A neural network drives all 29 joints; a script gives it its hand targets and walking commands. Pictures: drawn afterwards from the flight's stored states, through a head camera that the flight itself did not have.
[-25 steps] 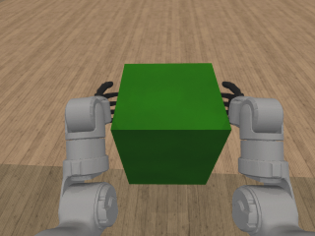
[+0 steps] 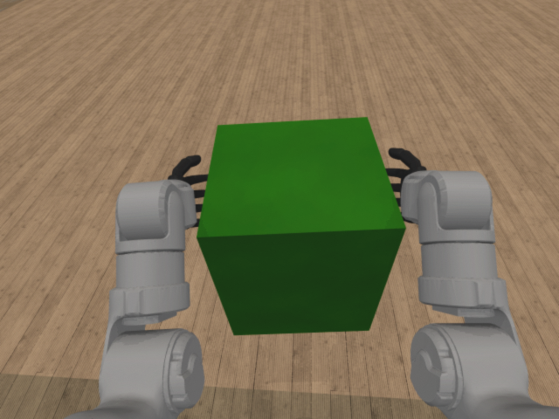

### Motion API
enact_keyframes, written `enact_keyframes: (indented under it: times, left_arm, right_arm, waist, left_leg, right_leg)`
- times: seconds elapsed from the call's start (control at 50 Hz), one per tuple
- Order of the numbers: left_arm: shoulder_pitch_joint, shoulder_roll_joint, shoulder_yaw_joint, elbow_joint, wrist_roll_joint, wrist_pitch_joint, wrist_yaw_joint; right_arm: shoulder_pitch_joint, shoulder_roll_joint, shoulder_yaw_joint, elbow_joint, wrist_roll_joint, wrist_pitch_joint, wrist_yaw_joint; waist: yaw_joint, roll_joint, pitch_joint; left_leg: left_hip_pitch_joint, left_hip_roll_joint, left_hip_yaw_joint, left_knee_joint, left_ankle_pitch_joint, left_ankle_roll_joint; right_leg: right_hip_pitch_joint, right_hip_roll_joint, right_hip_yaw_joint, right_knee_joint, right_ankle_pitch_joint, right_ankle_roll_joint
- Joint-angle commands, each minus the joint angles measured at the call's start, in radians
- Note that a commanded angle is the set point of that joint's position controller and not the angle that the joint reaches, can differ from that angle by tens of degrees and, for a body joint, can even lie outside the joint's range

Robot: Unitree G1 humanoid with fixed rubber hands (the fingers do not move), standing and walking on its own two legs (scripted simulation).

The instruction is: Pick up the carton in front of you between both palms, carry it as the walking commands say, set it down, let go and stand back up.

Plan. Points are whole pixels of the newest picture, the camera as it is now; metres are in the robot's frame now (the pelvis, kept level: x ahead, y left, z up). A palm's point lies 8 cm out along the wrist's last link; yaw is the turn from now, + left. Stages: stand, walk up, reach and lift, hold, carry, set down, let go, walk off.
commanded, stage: carry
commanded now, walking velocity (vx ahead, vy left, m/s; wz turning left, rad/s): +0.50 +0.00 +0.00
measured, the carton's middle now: (296, 232) +0.38 +0.00 +0.10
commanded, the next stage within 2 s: none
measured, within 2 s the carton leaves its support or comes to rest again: neither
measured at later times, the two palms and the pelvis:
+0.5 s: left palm (217, 86) +0.66 +0.14 +0.19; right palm (379, 81) +0.67 -0.16 +0.19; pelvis +0.29 -0.03 +0.03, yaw +1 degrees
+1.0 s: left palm (220, 54) +0.94 +0.17 +0.15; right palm (339, 49) +0.93 -0.13 +0.15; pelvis +0.59 +0.02 +0.05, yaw -1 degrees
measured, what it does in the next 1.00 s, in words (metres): climbs: right foot, then left foot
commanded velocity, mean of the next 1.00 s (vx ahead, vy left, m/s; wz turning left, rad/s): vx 0.50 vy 0.00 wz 0.00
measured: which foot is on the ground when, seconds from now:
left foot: down 0.00-0.44, up 0.46-0.86, down 0.88-1.00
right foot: up 0.00-0.40, down 0.42-0.88, up 0.90-1.00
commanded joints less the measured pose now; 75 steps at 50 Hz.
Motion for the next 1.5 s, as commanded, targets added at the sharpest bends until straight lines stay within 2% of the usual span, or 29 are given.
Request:
enact_keyframes:
  times: [0.0,0.04,0.08,0.22,0.32,0.38,0.4,0.42,0.44,0.48,0.5,0.54,0.66,0.78,0.84,0.86,0.88,0.9,0.96,0.98,1.14,1.26,1.32,1.34,1.36,1.38,1.4,1.44,1.48]
  left_arm:
    - [-0.820,-1.122,-0.568,-0.090,-0.414,-0.012,-0.242]
    - [-0.800,-1.122,-0.559,-0.127,-0.407,-0.016,-0.221]
    - [-0.776,-1.113,-0.557,-0.169,-0.398,-0.013,-0.200]
    - [-0.718,-1.036,-0.587,-0.208,-0.356,0.016,-0.170]
    - [-0.671,-1.047,-0.583,-0.073,-0.349,0.023,-0.203]
    - [-0.691,-1.082,-0.565,-0.010,-0.366,0.011,-0.222]
    - [-0.663,-1.086,-0.549,0.017,-0.370,0.003,-0.228]
    - [-0.686,-1.062,-0.537,0.017,-0.363,-0.010,-0.230]
    - [-0.679,-1.089,-0.533,0.013,-0.378,-0.019,-0.233]
    - [-0.768,-1.130,-0.564,-0.099,-0.430,-0.025,-0.239]
    - [-0.821,-1.146,-0.590,-0.166,-0.461,-0.030,-0.240]
    - [-0.884,-1.159,-0.612,-0.250,-0.499,-0.028,-0.238]
    - [-0.761,-1.114,-0.605,-0.213,-0.474,0.000,-0.243]
    - [-0.669,-1.141,-0.586,-0.047,-0.411,-0.035,-0.266]
    - [-0.613,-1.170,-0.573,0.005,-0.390,-0.063,-0.272]
    - [-0.591,-1.175,-0.574,0.012,-0.384,-0.071,-0.273]
    - [-0.561,-1.189,-0.577,0.013,-0.382,-0.076,-0.275]
    - [-0.571,-1.222,-0.572,0.005,-0.373,-0.080,-0.275]
    - [-0.517,-1.278,-0.633,-0.099,-0.385,-0.100,-0.266]
    - [-0.473,-1.298,-0.651,-0.134,-0.388,-0.107,-0.264]
    - [-0.045,-1.270,-0.834,-0.401,-0.319,-0.171,-0.245]
    - [0.174,-1.135,-0.891,-0.587,-0.317,-0.140,-0.269]
    - [0.241,-1.059,-0.866,-0.595,-0.314,-0.101,-0.285]
    - [0.273,-1.032,-0.851,-0.571,-0.309,-0.089,-0.289]
    - [0.284,-0.992,-0.832,-0.558,-0.299,-0.078,-0.292]
    - [0.267,-0.988,-0.824,-0.517,-0.296,-0.075,-0.295]
    - [0.267,-1.001,-0.822,-0.521,-0.310,-0.071,-0.297]
    - [0.227,-1.041,-0.832,-0.530,-0.322,-0.068,-0.299]
    - [0.192,-1.065,-0.847,-0.536,-0.333,-0.070,-0.303]
  right_arm:
    - [-0.725,1.073,0.540,-0.103,0.444,-0.018,0.231]
    - [-0.828,1.120,0.585,-0.220,0.510,-0.026,0.232]
    - [-0.870,1.127,0.602,-0.301,0.540,-0.024,0.231]
    - [-0.763,1.036,0.608,-0.310,0.518,0.016,0.232]
    - [-0.697,1.029,0.587,-0.166,0.466,0.022,0.248]
    - [-0.712,1.051,0.575,-0.119,0.458,0.008,0.253]
    - [-0.725,1.048,0.568,-0.107,0.453,0.003,0.252]
    - [-0.737,1.078,0.558,-0.102,0.456,0.003,0.253]
    - [-0.771,1.063,0.560,-0.117,0.448,0.000,0.252]
    - [-0.784,1.084,0.557,-0.137,0.445,-0.011,0.234]
    - [-0.778,1.085,0.556,-0.153,0.443,-0.013,0.224]
    - [-0.775,1.083,0.552,-0.190,0.441,-0.010,0.203]
    - [-0.649,1.037,0.556,-0.162,0.389,0.007,0.176]
    - [-0.580,1.090,0.550,-0.016,0.375,-0.018,0.222]
    - [-0.528,1.135,0.536,0.044,0.382,-0.044,0.249]
    - [-0.499,1.145,0.529,0.057,0.384,-0.055,0.258]
    - [-0.479,1.142,0.516,0.057,0.384,-0.064,0.263]
    - [-0.474,1.144,0.520,0.048,0.373,-0.078,0.264]
    - [-0.463,1.222,0.580,-0.130,0.408,-0.102,0.271]
    - [-0.461,1.244,0.612,-0.195,0.417,-0.110,0.271]
    - [-0.042,1.198,0.805,-0.478,0.395,-0.150,0.295]
    - [0.241,1.085,0.842,-0.588,0.364,-0.136,0.309]
    - [0.290,1.008,0.844,-0.609,0.355,-0.101,0.305]
    - [0.279,0.972,0.843,-0.614,0.355,-0.088,0.303]
    - [0.263,0.949,0.844,-0.616,0.358,-0.071,0.302]
    - [0.226,0.942,0.855,-0.630,0.364,-0.058,0.301]
    - [0.208,0.943,0.856,-0.617,0.370,-0.052,0.303]
    - [0.196,0.984,0.853,-0.585,0.378,-0.054,0.306]
    - [0.203,1.022,0.855,-0.563,0.376,-0.061,0.304]
  waist:
    - [-0.065,0.223,-0.514]
    - [-0.051,0.078,-0.479]
    - [-0.030,0.110,-0.496]
    - [-0.056,0.146,-0.458]
    - [-0.054,0.177,-0.373]
    - [0.033,0.173,-0.444]
    - [0.085,0.120,-0.528]
    - [0.080,-0.178,-0.632]
    - [0.106,-0.272,-0.544]
    - [0.095,-0.055,-0.490]
    - [0.079,-0.011,-0.464]
    - [0.059,-0.053,-0.467]
    - [0.075,-0.086,-0.444]
    - [0.074,-0.113,-0.342]
    - [0.005,-0.101,-0.395]
    - [-0.011,-0.051,-0.453]
    - [-0.013,0.115,-0.539]
    - [-0.014,0.337,-0.545]
    - [-0.007,0.112,-0.459]
    - [0.003,0.096,-0.441]
    - [0.000,0.161,-0.413]
    - [-0.012,0.182,-0.290]
    - [0.008,0.149,-0.308]
    - [0.028,0.108,-0.365]
    - [0.042,-0.092,-0.421]
    - [0.045,-0.280,-0.393]
    - [0.036,-0.225,-0.348]
    - [0.026,-0.034,-0.291]
    - [0.018,-0.019,-0.261]
  left_leg:
    - [0.864,0.337,-0.692,-0.256,0.165,0.210]
    - [0.747,0.296,-0.524,-0.228,0.249,0.157]
    - [0.696,0.270,-0.447,-0.257,0.182,0.127]
    - [0.735,0.248,-0.309,-0.298,0.234,0.166]
    - [0.694,0.205,-0.178,-0.272,0.488,0.095]
    - [0.579,0.174,-0.055,-0.011,0.753,0.004]
    - [0.403,0.156,-0.045,0.161,0.530,-0.032]
    - [0.070,0.030,-0.061,0.447,0.154,-0.085]
    - [-0.148,-0.074,-0.132,0.610,-0.261,-0.078]
    - [-0.238,0.013,-0.197,0.732,-0.217,-0.031]
    - [-0.225,0.045,-0.204,0.678,-0.173,-0.025]
    - [-0.179,0.062,-0.190,0.592,-0.138,-0.030]
    - [-0.216,0.076,-0.121,0.276,-0.055,-0.066]
    - [-0.037,0.012,-0.019,-0.108,0.168,-0.048]
    - [0.306,-0.044,0.055,-0.304,0.236,-0.026]
    - [0.538,0.028,-0.013,-0.275,0.218,-0.019]
    - [0.753,0.271,-0.362,-0.247,0.203,0.028]
    - [0.939,0.409,-0.678,-0.311,0.243,0.165]
    - [0.817,0.344,-0.505,-0.342,0.301,0.109]
    - [0.760,0.334,-0.443,-0.364,0.329,0.089]
    - [0.807,0.251,-0.181,-0.417,0.495,0.067]
    - [0.774,0.222,-0.097,-0.399,0.580,0.039]
    - [0.629,0.190,-0.006,-0.180,0.680,-0.016]
    - [0.471,0.171,0.017,-0.030,0.529,-0.048]
    - [0.221,0.100,0.021,0.248,0.202,-0.084]
    - [-0.096,-0.025,-0.048,0.437,-0.249,-0.096]
    - [-0.161,0.031,-0.140,0.563,-0.276,-0.065]
    - [-0.141,0.111,-0.166,0.533,-0.168,-0.050]
    - [-0.063,0.141,-0.153,0.394,-0.063,-0.066]
  right_leg:
    - [-0.566,0.073,0.069,0.531,0.023,-0.029]
    - [-0.574,0.016,0.080,0.495,0.096,-0.032]
    - [-0.532,-0.001,0.067,0.420,0.129,-0.024]
    - [-0.618,-0.026,-0.007,0.137,0.200,0.012]
    - [-0.438,0.044,-0.121,-0.191,0.295,-0.024]
    - [-0.015,0.132,-0.211,-0.389,0.344,-0.069]
    - [0.266,0.028,-0.079,-0.386,0.279,-0.092]
    - [0.535,-0.264,0.457,-0.439,0.183,-0.236]
    - [0.545,-0.293,0.678,-0.556,0.325,-0.290]
    - [0.470,-0.267,0.495,-0.470,0.461,-0.267]
    - [0.388,-0.251,0.420,-0.484,0.469,-0.234]
    - [0.331,-0.221,0.323,-0.508,0.448,-0.198]
    - [0.359,-0.197,0.180,-0.522,0.601,-0.221]
    - [0.353,-0.143,0.031,-0.504,0.828,-0.131]
    - [0.297,-0.107,-0.075,-0.300,0.999,-0.046]
    - [0.150,-0.085,-0.089,-0.159,0.817,-0.015]
    - [-0.069,-0.037,-0.077,0.051,0.467,0.019]
    - [-0.383,0.100,-0.031,0.253,0.031,0.041]
    - [-0.481,-0.005,0.052,0.291,0.109,0.006]
    - [-0.453,-0.032,0.051,0.229,0.154,0.014]
    - [-0.407,-0.015,-0.068,-0.177,0.306,0.054]
    - [-0.311,0.017,-0.143,-0.407,0.447,0.020]
    - [0.015,0.071,-0.219,-0.517,0.459,-0.018]
    - [0.237,0.010,-0.148,-0.487,0.384,-0.038]
    - [0.428,-0.234,0.239,-0.529,0.268,-0.118]
    - [0.574,-0.383,0.541,-0.614,0.327,-0.228]
    - [0.509,-0.378,0.518,-0.629,0.373,-0.235]
    - [0.333,-0.321,0.343,-0.657,0.375,-0.177]
    - [0.189,-0.281,0.200,-0.727,0.262,-0.125]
